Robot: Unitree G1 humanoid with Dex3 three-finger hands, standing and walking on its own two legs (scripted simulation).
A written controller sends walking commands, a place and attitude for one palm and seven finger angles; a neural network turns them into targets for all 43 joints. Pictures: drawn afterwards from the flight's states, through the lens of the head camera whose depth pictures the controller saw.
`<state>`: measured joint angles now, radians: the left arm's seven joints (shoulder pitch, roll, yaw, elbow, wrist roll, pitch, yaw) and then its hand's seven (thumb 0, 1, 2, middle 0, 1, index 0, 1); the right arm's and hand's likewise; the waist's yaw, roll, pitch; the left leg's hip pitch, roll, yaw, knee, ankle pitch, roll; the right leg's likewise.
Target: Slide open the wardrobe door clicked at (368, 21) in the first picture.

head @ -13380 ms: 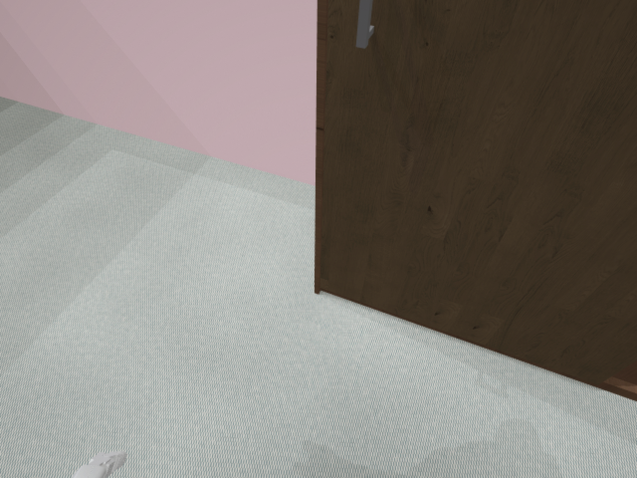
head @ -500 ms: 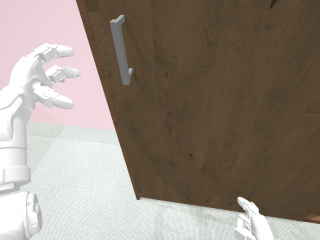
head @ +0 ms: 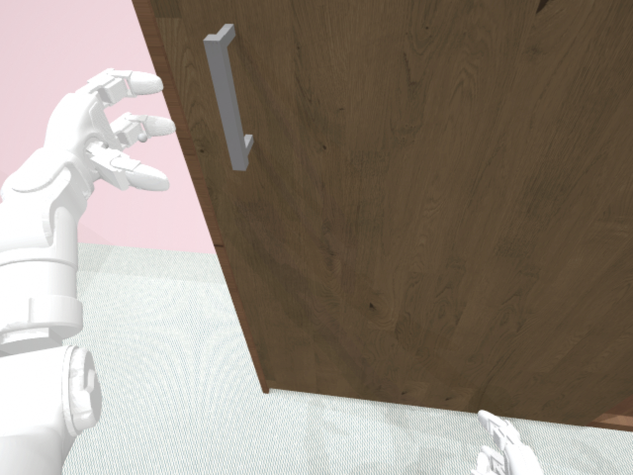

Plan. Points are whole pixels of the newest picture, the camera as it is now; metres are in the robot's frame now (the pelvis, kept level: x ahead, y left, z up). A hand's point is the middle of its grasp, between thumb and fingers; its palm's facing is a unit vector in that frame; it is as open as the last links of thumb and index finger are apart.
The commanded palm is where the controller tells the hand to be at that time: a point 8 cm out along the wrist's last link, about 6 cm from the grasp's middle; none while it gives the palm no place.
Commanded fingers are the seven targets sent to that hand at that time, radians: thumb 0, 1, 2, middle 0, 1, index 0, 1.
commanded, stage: move the hooked fingers beside the handle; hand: left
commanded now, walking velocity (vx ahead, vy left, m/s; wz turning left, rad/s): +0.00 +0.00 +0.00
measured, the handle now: (234, 102) +0.47 +0.13 +0.26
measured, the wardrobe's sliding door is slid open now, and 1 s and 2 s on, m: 0.00 0.00 0.00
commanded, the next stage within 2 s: feel for the door with the fingertips in 0.98 s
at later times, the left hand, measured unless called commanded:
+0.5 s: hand (157, 132) +0.42 +0.20 +0.25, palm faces -0.02 -1.00 -0.05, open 13.9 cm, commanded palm +0.39 +0.25 +0.26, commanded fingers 0.00 -0.50 0.30 -0.30 -1.20 -0.30 -1.20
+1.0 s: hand (164, 133) +0.42 +0.20 +0.25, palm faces -0.02 -1.00 -0.04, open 13.9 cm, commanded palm +0.39 +0.24 +0.26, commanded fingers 0.00 -0.50 0.30 -0.30 -1.20 -0.30 -1.20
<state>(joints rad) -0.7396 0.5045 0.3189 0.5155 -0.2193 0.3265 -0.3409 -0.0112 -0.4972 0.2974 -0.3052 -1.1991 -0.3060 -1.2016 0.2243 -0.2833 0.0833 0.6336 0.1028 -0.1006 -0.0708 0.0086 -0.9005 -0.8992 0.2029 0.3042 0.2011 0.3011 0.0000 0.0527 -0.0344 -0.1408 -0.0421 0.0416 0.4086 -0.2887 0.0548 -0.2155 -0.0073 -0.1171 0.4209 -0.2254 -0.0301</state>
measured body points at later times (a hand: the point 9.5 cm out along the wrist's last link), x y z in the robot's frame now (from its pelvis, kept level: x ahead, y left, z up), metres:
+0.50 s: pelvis +0.00 +0.00 +0.00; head +0.00 -0.02 +0.45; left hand +0.41 +0.26 +0.25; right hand +0.14 -0.25 -0.10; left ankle -0.05 +0.08 -0.74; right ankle +0.00 -0.10 -0.74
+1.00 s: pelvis -0.01 +0.00 +0.00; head -0.01 -0.02 +0.45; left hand +0.41 +0.25 +0.25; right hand +0.14 -0.25 -0.10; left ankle -0.05 +0.08 -0.74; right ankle +0.00 -0.10 -0.74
